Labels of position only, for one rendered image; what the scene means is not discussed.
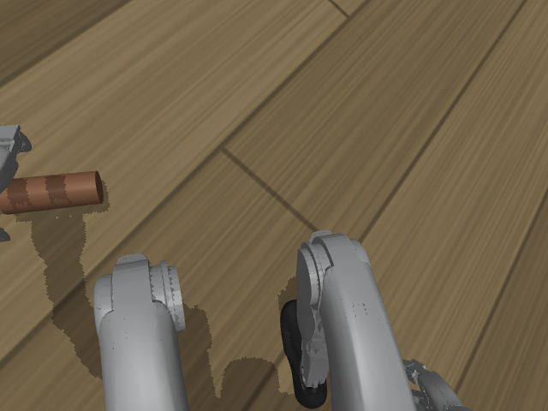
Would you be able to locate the right robot foot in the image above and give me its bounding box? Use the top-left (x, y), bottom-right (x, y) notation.
top-left (280, 300), bottom-right (327, 409)

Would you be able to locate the bottle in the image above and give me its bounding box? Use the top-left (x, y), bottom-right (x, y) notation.
top-left (0, 171), bottom-right (104, 215)

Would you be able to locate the right robot hand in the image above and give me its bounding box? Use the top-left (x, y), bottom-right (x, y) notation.
top-left (402, 359), bottom-right (464, 411)

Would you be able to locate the left robot hand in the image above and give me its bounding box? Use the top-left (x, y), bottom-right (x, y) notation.
top-left (0, 125), bottom-right (32, 242)

